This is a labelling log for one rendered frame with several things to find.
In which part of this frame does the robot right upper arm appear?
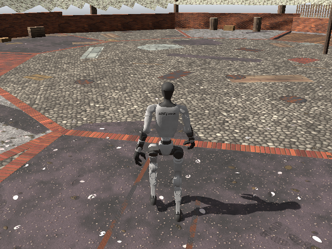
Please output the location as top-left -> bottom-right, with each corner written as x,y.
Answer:
178,105 -> 192,133

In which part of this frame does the right robot forearm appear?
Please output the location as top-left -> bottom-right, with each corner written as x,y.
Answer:
186,125 -> 195,143

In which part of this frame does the robot left upper arm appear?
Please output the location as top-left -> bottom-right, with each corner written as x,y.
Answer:
143,104 -> 157,134

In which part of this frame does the humanoid robot head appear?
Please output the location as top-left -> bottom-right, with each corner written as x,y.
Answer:
159,82 -> 176,107

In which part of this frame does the right robot foot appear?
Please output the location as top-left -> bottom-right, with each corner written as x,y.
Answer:
174,208 -> 182,222

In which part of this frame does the robot right hand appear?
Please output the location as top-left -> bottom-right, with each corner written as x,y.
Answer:
183,140 -> 195,149

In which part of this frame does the robot left hand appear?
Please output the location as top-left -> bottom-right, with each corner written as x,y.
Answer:
134,151 -> 146,166

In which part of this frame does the left robot forearm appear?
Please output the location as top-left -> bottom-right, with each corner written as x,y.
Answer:
135,126 -> 147,153

